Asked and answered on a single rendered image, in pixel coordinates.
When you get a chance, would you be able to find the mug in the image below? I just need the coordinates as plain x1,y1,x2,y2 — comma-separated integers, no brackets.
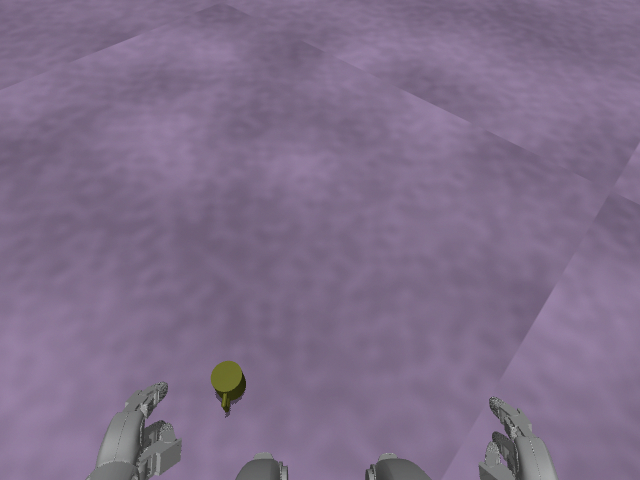
211,361,246,412

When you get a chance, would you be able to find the right robot hand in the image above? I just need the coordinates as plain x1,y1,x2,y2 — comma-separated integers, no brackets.
479,397,559,480

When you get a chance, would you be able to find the left robot arm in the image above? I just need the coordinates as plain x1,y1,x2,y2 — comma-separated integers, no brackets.
85,461,140,480

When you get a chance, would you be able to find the left robot hand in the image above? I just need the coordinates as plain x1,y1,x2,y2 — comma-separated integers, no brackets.
95,382,182,480

